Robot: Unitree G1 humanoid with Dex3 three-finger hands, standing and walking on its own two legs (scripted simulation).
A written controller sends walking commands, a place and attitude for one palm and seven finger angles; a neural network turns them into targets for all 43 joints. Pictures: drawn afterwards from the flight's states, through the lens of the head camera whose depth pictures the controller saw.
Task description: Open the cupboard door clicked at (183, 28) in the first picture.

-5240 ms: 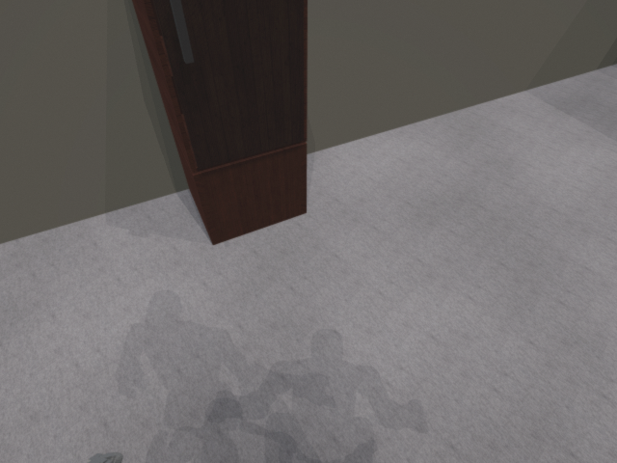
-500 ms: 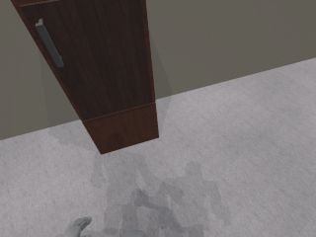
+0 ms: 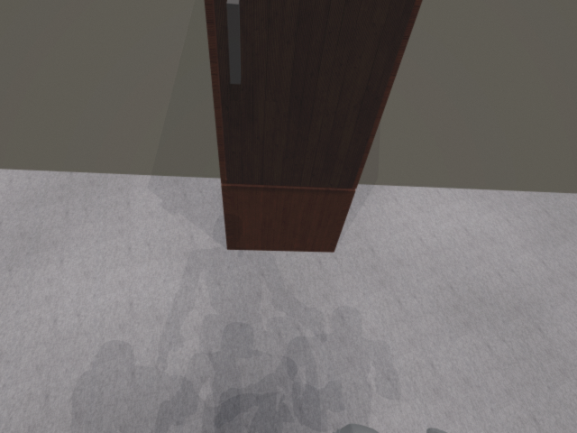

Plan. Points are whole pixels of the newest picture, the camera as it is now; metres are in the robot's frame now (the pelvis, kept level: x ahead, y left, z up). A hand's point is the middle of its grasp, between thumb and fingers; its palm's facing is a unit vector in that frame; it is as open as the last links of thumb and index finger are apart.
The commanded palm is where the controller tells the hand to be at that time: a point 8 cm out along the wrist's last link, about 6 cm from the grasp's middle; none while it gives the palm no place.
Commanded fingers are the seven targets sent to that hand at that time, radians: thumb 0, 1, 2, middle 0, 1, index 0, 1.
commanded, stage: turn to face it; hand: left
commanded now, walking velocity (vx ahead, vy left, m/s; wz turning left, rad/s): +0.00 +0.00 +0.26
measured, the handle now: (235, 40) +0.81 +0.20 +0.12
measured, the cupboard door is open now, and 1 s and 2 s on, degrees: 0 0 0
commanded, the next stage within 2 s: take the last steps up to it in 0.02 s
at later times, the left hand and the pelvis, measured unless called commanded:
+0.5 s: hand out of the picture +0.00 +0.13 -0.16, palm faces +0.13 -0.97 -0.22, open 7.3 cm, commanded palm none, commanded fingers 0.00 0.90 0.90 -0.20 -0.30 -0.20 -0.30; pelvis +0.02 -0.05 +0.01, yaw +4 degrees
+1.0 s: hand out of the picture +0.10 +0.16 -0.18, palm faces +0.14 -0.98 -0.13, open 7.4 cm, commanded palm none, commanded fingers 0.00 0.90 0.90 -0.20 -0.30 -0.20 -0.30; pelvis +0.16 +0.01 +0.00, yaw +4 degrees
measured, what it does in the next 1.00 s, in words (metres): walks ahead: right foot, then left foot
